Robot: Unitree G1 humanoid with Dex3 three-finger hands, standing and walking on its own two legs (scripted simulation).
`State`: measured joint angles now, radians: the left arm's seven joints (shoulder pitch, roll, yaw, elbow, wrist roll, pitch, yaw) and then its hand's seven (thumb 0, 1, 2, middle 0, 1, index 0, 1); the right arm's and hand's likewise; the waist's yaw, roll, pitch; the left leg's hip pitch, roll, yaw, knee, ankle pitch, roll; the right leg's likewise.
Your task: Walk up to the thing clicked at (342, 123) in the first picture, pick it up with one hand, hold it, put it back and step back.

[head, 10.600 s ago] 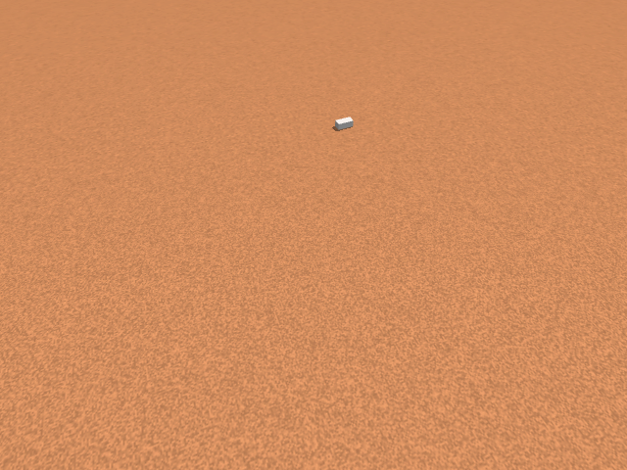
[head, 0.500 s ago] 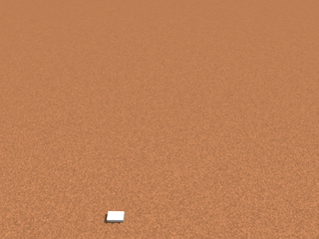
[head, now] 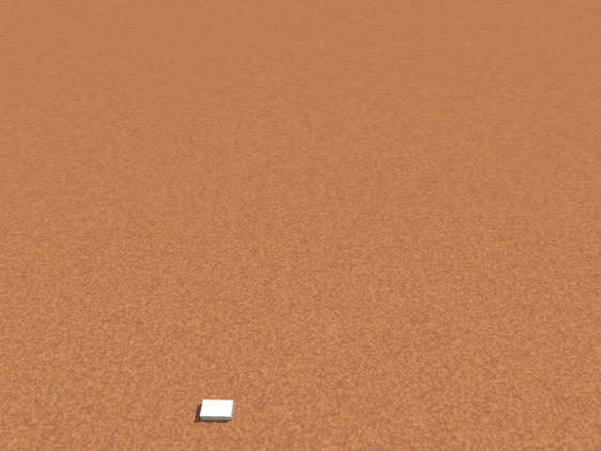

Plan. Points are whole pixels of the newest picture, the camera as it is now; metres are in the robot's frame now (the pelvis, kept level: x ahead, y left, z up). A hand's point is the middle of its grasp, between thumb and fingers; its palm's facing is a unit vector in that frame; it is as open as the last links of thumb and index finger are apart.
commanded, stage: stand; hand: left
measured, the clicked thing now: (217, 409) +0.38 +0.29 -0.76
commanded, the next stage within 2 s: walk up in 0.04 s
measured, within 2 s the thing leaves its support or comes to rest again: neither
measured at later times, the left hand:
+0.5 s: hand out of the picture +0.06 +0.31 -0.16, palm faces +0.02 -0.92 -0.40, open 7.4 cm
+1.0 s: hand out of the picture +0.05 +0.30 -0.16, palm faces -0.01 -0.94 -0.34, open 7.4 cm
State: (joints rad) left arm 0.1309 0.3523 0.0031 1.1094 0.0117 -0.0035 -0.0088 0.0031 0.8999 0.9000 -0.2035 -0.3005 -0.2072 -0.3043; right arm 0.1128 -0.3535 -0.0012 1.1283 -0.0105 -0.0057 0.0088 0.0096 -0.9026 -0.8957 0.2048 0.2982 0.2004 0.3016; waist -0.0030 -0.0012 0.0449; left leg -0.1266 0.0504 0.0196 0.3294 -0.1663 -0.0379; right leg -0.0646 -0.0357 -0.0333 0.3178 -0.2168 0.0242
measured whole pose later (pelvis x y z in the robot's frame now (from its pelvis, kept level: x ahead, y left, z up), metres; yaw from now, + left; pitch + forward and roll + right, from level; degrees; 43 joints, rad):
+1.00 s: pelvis -0.03 +0.04 +0.00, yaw +0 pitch -2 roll +0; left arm 0.12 0.36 0.01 1.08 0.01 -0.01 0.00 0.00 0.90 0.90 -0.20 -0.30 -0.21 -0.30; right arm 0.08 -0.34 -0.03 1.07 -0.01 0.01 0.03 0.01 -0.90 -0.90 0.20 0.30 0.20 0.30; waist 0.00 0.00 0.07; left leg -0.18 -0.02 0.03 0.36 -0.13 0.03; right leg -0.08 -0.03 -0.01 0.35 -0.23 0.03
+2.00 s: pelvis -0.06 +0.07 -0.03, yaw +3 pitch -1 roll +0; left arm 0.11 0.41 0.05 0.95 0.06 0.02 0.02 0.00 0.90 0.90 -0.21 -0.30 -0.21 -0.30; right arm 0.16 -0.42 -0.09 0.93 -0.02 0.04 0.04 0.01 -0.90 -0.90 0.20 0.30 0.20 0.30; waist -0.02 0.00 0.13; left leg -0.27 0.01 -0.05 0.66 -0.40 -0.01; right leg -0.31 -0.10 -0.01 0.70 -0.37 0.00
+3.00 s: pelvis -0.09 +0.06 -0.04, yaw +1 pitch -3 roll +0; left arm 0.24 0.47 0.10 0.92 0.03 0.05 -0.02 0.01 0.90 0.90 -0.20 -0.30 -0.20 -0.30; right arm 0.23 -0.37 -0.04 0.88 -0.02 -0.05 -0.01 0.01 -0.90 -0.89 0.21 0.30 0.21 0.30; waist 0.03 -0.05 0.13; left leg -0.32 0.05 0.01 0.76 -0.38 -0.01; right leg -0.45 0.02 0.08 1.07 -0.50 -0.02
